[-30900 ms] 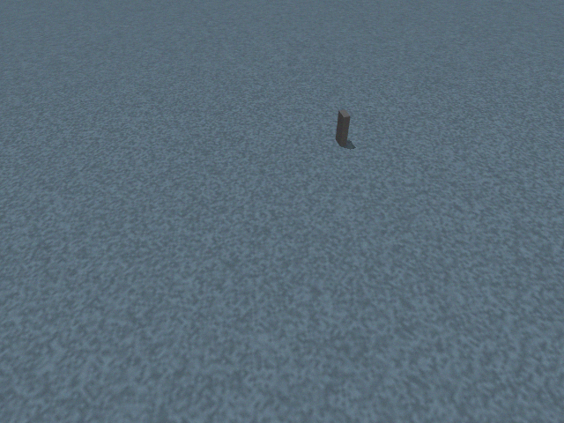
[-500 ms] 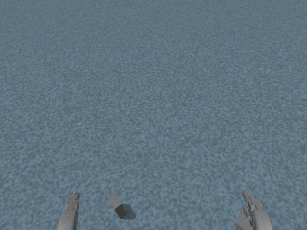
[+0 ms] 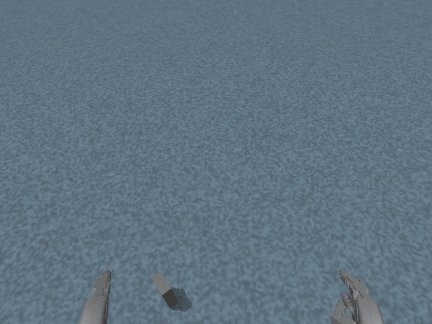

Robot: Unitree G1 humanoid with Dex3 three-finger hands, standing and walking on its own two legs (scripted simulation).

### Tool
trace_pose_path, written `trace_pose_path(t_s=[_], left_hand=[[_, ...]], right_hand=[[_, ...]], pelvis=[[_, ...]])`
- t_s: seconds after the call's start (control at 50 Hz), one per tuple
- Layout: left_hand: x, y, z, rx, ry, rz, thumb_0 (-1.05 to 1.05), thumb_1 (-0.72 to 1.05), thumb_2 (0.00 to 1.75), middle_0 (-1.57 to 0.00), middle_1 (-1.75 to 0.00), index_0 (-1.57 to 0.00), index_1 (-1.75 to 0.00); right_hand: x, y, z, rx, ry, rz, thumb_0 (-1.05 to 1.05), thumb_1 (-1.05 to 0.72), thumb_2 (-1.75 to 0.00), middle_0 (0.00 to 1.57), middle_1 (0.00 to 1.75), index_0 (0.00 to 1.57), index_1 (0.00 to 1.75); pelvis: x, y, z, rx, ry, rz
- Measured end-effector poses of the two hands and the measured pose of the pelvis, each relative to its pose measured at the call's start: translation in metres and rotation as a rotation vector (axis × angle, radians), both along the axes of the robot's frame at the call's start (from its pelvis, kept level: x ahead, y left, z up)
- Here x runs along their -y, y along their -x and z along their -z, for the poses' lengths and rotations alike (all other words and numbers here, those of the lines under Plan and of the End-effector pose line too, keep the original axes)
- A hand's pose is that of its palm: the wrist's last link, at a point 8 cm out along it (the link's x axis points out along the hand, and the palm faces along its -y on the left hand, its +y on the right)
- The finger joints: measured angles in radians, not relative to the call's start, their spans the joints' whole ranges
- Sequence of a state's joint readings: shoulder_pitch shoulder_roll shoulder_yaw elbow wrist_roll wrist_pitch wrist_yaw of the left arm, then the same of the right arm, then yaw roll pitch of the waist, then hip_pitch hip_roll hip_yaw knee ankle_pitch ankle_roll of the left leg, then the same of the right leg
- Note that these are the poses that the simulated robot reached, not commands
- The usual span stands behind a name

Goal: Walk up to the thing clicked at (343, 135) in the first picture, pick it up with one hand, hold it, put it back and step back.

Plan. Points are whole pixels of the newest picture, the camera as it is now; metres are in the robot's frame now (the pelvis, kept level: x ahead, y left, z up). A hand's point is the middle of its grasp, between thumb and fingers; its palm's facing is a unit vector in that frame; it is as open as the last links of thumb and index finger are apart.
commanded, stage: home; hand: left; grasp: from the side
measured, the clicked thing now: (165, 290) +0.37 +0.24 -0.62
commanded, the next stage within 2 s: stand in 0.14 s
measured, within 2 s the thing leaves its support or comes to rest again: neither
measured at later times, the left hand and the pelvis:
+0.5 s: hand (130, 319) +0.17 +0.18 -0.06, palm faces +0.11 -0.95 -0.28, open 14.5 cm; pelvis +0.00 +0.00 +0.00, yaw +0 degrees
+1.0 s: hand out of the picture +0.08 +0.25 -0.11, palm faces +0.00 -0.93 -0.35, open 7.5 cm; pelvis +0.00 +0.01 +0.04, yaw +0 degrees
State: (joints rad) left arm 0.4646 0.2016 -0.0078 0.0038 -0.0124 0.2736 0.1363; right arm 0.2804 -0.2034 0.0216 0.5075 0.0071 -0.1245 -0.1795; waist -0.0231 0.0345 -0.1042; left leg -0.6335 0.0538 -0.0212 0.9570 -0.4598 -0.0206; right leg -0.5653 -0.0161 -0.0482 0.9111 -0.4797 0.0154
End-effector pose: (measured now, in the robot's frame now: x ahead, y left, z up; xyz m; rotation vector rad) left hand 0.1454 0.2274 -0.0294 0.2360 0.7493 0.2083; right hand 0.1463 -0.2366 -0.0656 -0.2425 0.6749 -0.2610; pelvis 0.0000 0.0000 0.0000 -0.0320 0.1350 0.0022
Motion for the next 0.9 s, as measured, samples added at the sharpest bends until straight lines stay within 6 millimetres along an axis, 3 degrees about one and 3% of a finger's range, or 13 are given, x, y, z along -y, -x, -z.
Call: trace_pose_path(t_s=[0.36, 0.46, 0.6, 0.68, 0.78, 0.9], left_hand=[[0.001, -0.003, -0.001, 0.002, -0.001, -0.002, -0.01, -0.52, 0.09, -0.1, -0.11, -0.09, -0.11], [0.001, -0.002, 0.0, -0.001, 0.0, -0.003, -0.01, -0.29, 0.32, -0.16, -0.21, -0.15, -0.21], [0.002, -0.002, 0.0, -0.003, 0.0, -0.001, 0.0, 0.18, 0.69, -0.19, -0.28, -0.19, -0.28], [-0.009, -0.003, 0.019, -0.036, -0.043, 0.093, 0.0, 0.47, 0.79, -0.2, -0.29, -0.19, -0.29], [-0.034, 0.017, 0.036, -0.151, -0.05, 0.082, 0.01, 0.72, 0.86, -0.21, -0.3, -0.2, -0.3], [-0.058, 0.051, 0.043, -0.294, -0.061, 0.025, 0.01, 0.85, 0.88, -0.21, -0.3, -0.2, -0.3]], right_hand=[[0.002, -0.003, 0.0, 0.001, 0.004, 0.001, 0.02, -0.9, -0.9, 0.2, 0.3, 0.21, 0.3], [0.002, -0.003, 0.0, 0.001, 0.005, 0.001, 0.02, -0.9, -0.9, 0.2, 0.3, 0.21, 0.3], [0.003, -0.003, 0.0, 0.002, 0.005, 0.002, 0.02, -0.9, -0.9, 0.2, 0.3, 0.21, 0.3], [0.009, 0.004, 0.014, -0.168, 0.04, -0.126, 0.01, -0.9, -0.9, 0.2, 0.3, 0.21, 0.3], [0.028, 0.025, 0.016, -0.309, 0.021, -0.11, 0.01, -0.9, -0.9, 0.21, 0.3, 0.21, 0.3], [0.044, 0.056, 0.011, -0.415, 0.025, -0.046, 0.01, -0.9, -0.9, 0.2, 0.3, 0.21, 0.3]], pelvis=[[0.001, -0.003, 0.0, -0.002, -0.001, 0.0], [0.001, -0.002, 0.0, -0.001, -0.001, 0.0], [0.002, -0.002, 0.0, 0.0, -0.002, 0.001], [0.003, 0.003, -0.006, 0.059, -0.022, -0.003], [0.002, 0.004, -0.016, 0.101, -0.038, -0.001], [-0.003, 0.002, -0.029, 0.134, -0.036, 0.001]])
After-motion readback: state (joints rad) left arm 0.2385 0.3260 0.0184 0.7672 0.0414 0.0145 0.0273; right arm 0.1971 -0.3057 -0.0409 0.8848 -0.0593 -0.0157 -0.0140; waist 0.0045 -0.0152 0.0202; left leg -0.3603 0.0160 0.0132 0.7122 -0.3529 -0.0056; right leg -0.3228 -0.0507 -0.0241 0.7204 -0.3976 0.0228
